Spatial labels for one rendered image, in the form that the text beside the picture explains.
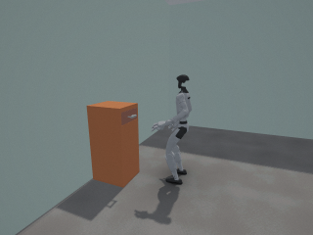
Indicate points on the left robot shin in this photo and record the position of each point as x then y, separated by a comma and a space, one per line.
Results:
172, 165

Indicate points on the cabinet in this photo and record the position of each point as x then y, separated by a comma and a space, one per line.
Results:
114, 147

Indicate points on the left robot upper arm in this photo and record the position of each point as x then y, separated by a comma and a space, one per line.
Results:
182, 102

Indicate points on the left robot hand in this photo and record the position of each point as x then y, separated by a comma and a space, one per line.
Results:
159, 125

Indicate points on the drawer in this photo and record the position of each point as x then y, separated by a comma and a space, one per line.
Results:
126, 116

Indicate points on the left robot forearm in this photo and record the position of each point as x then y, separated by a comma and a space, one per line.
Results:
176, 118

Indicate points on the left robot thigh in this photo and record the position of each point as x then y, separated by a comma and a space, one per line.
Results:
172, 141

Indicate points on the right robot hand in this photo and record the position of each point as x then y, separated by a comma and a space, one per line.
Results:
174, 126

